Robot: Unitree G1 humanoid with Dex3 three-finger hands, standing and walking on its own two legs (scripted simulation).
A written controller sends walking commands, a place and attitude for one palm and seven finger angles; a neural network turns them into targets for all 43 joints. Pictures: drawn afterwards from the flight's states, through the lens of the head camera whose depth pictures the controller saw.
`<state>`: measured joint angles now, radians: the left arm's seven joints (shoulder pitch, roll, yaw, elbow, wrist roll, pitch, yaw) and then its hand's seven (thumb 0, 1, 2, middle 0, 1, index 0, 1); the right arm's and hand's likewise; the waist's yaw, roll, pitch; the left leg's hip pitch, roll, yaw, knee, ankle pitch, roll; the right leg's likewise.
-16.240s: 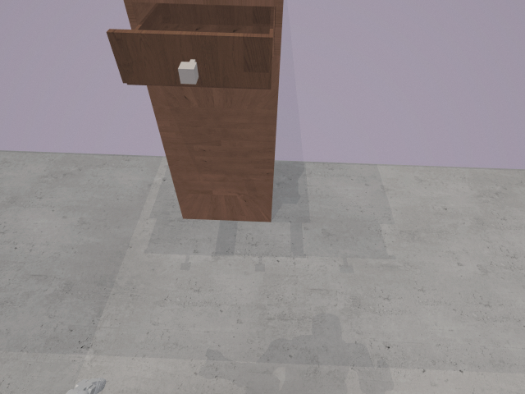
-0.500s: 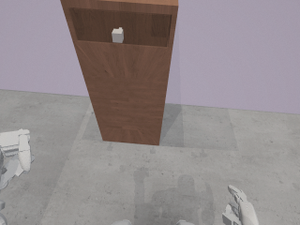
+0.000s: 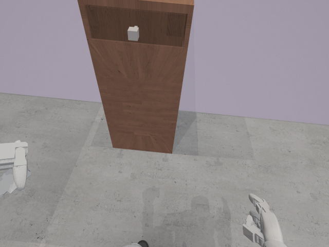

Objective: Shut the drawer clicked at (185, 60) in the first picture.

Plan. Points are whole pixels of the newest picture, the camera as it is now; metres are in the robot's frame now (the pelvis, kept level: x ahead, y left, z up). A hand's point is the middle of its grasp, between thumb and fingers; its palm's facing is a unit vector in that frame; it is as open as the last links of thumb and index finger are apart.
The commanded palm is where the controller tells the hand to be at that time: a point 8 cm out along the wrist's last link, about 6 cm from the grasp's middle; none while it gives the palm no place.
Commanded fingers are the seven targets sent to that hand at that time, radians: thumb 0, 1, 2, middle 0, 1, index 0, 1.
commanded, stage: step back with the hand held close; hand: left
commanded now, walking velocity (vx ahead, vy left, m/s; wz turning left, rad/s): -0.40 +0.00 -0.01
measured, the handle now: (134, 31) +0.84 +0.16 +0.13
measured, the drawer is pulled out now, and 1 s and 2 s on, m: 0.00 0.00 0.00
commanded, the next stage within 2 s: stop stepping back and stand still in 0.04 s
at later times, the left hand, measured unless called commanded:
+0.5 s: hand out of the picture +0.08 +0.25 +0.17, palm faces +0.35 -0.81 -0.46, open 3.3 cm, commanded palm +0.02 +0.29 +0.19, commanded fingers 0.00 0.90 0.90 -1.40 -1.60 -1.40 -1.60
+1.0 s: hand out of the picture +0.05 +0.25 +0.18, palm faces +0.39 -0.80 -0.45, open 3.2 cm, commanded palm -0.01 +0.30 +0.19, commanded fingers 0.00 0.90 0.90 -1.40 -1.60 -1.40 -1.60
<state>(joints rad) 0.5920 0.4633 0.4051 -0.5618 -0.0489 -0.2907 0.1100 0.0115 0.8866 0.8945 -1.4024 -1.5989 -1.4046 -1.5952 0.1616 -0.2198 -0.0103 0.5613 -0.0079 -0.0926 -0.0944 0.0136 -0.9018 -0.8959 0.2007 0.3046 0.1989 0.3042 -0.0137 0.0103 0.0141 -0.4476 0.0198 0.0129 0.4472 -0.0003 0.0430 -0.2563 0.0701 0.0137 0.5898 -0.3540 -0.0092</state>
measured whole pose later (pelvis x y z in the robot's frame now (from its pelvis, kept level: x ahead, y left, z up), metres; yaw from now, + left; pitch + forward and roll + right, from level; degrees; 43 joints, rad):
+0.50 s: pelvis -0.11 +0.01 +0.01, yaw -1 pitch -1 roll +1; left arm 0.63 0.41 0.37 -0.56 -0.01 -0.21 0.15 0.01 0.89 0.90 -1.40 -1.60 -1.40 -1.60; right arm 0.26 -0.14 0.06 0.61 -0.02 -0.14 -0.07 0.01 -0.90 -0.90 0.20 0.31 0.20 0.30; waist -0.02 -0.05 -0.02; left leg -0.31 -0.01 0.05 0.52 -0.23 0.02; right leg -0.29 0.02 -0.03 0.57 -0.35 -0.02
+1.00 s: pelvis -0.14 +0.02 +0.00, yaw +0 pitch -2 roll +1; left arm 0.57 0.38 0.35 -0.53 0.00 -0.22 0.15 0.01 0.89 0.90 -1.40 -1.60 -1.41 -1.60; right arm 0.27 -0.18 0.01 0.67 -0.02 -0.12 -0.07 0.01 -0.90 -0.90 0.20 0.30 0.20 0.30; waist -0.01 -0.02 -0.02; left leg -0.39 0.02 0.02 0.85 -0.41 0.00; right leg -0.32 0.01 -0.08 0.61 -0.25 -0.07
